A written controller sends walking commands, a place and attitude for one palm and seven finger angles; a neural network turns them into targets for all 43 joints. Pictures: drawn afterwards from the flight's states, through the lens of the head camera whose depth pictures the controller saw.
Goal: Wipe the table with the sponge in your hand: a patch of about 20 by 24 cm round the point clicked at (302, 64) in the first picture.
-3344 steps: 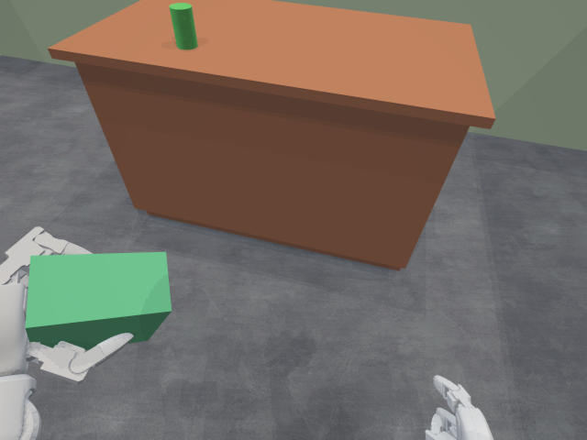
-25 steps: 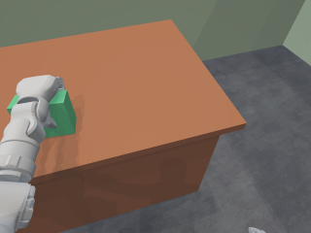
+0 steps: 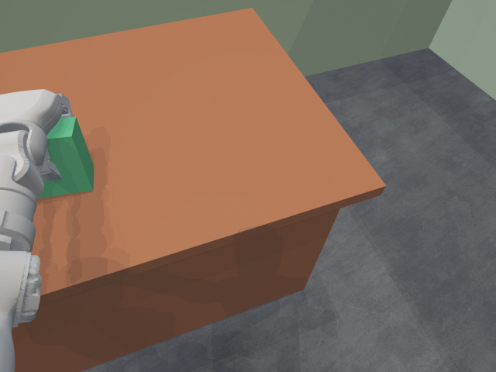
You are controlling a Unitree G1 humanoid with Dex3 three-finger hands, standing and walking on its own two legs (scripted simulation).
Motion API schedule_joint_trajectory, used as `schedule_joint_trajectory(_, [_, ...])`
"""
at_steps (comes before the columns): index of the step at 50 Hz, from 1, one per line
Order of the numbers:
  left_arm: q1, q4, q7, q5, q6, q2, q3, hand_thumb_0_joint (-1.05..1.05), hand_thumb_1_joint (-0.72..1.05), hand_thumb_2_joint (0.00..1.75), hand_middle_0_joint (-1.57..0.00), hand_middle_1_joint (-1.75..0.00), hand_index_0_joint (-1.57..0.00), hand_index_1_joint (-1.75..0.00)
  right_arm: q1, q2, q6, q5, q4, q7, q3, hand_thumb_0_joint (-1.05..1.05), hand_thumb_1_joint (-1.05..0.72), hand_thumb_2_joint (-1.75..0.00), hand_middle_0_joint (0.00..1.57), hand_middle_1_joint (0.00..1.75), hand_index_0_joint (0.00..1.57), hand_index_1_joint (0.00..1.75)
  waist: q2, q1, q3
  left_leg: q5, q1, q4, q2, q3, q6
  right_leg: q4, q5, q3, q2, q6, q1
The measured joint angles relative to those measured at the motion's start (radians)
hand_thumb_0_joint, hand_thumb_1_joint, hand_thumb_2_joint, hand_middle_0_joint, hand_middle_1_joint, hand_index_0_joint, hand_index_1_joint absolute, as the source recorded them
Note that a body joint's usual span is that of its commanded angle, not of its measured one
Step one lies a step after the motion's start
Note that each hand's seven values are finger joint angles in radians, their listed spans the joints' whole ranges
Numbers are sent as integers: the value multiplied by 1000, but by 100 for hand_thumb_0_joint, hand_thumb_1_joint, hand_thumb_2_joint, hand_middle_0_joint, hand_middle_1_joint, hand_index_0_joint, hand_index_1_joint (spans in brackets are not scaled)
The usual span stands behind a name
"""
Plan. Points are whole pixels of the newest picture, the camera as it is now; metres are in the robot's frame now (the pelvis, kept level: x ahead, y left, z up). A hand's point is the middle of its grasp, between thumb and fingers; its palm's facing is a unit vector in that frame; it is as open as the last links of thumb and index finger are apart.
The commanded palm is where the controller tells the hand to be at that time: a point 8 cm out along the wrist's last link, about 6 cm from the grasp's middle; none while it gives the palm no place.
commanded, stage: wipe forward along the middle lane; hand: left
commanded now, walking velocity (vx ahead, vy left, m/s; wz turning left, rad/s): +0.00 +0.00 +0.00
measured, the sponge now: (46, 168) +0.42 +0.35 +0.08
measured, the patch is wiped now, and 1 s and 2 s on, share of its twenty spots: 0.90 0.90 0.90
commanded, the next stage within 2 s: slide back across to the first lane in 0.02 s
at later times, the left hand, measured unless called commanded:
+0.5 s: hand (15, 142) +0.43 +0.38 +0.13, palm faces -0.11 +0.02 -0.99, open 10.5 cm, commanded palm +0.42 +0.39 +0.18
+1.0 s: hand out of the picture +0.42 +0.42 +0.13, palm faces -0.16 +0.04 -0.99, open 10.5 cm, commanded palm +0.40 +0.41 +0.18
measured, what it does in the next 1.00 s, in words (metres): stands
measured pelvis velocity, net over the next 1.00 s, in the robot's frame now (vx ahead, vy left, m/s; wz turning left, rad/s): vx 0.02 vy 0.03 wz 0.00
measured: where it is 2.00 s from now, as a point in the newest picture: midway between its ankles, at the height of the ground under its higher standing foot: outside the picture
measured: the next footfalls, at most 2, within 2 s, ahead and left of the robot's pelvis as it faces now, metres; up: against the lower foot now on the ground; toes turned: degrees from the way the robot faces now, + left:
none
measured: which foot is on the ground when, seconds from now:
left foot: down 0.00-1.00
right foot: down 0.00-1.00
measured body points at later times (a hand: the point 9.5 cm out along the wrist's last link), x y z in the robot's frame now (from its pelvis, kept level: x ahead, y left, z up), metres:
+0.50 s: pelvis +0.01 +0.01 +0.00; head +0.07 +0.00 +0.45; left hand +0.44 +0.37 +0.18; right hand +0.08 -0.26 -0.13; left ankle -0.02 +0.12 -0.73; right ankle +0.01 -0.13 -0.73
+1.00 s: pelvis +0.02 +0.03 +0.00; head +0.10 +0.02 +0.45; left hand +0.43 +0.42 +0.18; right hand +0.09 -0.25 -0.13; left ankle -0.02 +0.12 -0.73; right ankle +0.01 -0.13 -0.73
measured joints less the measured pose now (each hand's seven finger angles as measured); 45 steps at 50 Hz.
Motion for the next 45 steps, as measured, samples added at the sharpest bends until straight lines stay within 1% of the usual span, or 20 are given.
schedule_joint_trajectory(8, [-11,17,6,8,-16,9,14,2,-57,105,-70,-133,-74,-131,25,4,10,-5,4,3,-7,0,-91,-89,20,30,20,30,2,-4,-12,-13,-18,12,-1,7,6,2,-6,8,0,6,-16])
schedule_joint_trajectory(16, [65,-39,24,-5,-38,1,80,2,-57,105,-70,-134,-73,-132,25,12,29,-3,2,11,-8,0,-91,-89,20,30,20,30,4,-1,-14,-20,17,0,-1,18,12,-13,-7,18,-1,11,16])
schedule_joint_trajectory(19, [88,-62,26,0,-38,6,100,2,-56,105,-69,-134,-73,-132,13,15,32,-1,-4,15,-6,1,-91,-89,20,30,20,30,1,0,-9,-18,34,-11,-3,19,14,-22,-6,20,-3,12,33])
schedule_joint_trajectory(22, [99,-71,23,7,-30,21,107,1,-56,105,-69,-135,-73,-132,-3,14,32,2,-10,17,-2,1,-91,-89,20,30,20,30,0,3,-1,-16,49,-19,-5,19,15,-30,-4,19,-5,13,49])
schedule_joint_trajectory(25, [101,-55,4,6,-23,47,113,1,-56,105,-69,-135,-72,-133,-21,11,31,5,-17,15,2,0,-91,-89,20,30,20,30,-1,5,8,-13,60,-27,-8,17,17,-39,-2,17,-7,15,61])
schedule_joint_trajectory(27, [102,-48,-21,4,-27,68,120,1,-56,105,-69,-135,-72,-132,-29,9,28,7,-23,11,3,0,-91,-89,20,30,20,30,-3,8,14,-11,65,-31,-9,14,18,-47,0,14,-8,16,69])
schedule_joint_trajectory(31, [101,-41,-66,5,-58,111,128,1,-56,105,-69,-135,-72,-132,-32,5,20,7,-31,2,0,0,-91,-89,20,30,20,30,-8,18,21,-11,65,-32,-11,5,20,-58,2,5,-11,17,78])
schedule_joint_trajectory(33, [102,-52,-87,5,-83,126,128,1,-56,105,-69,-135,-72,-132,-30,2,17,5,-33,-3,-4,0,-91,-89,20,30,20,30,-12,26,25,-12,62,-30,-12,0,21,-62,3,0,-12,17,80])
schedule_joint_trajectory(37, [93,-78,-110,1,-131,138,115,1,-56,105,-69,-135,-72,-132,-22,-1,17,-1,-29,-9,-14,0,-91,-89,20,30,20,30,-17,40,31,-16,50,-20,-17,-11,23,-62,-1,-11,-15,13,76])
schedule_joint_trajectory(41, [85,-96,-114,2,-172,141,111,1,-56,105,-69,-134,-72,-132,-19,-1,23,-6,-21,-10,-19,0,-91,-89,20,30,20,30,-18,47,34,-19,36,-12,-20,-15,25,-59,-3,-15,-19,10,66])
schedule_joint_trajectory(45, [82,-89,-104,-1,-196,148,139,1,-56,105,-69,-134,-73,-132,-17,4,31,-10,-20,-9,-19,0,-91,-89,20,30,20,30,-16,41,34,-19,24,-12,-22,-12,28,-60,0,-12,-20,9,54])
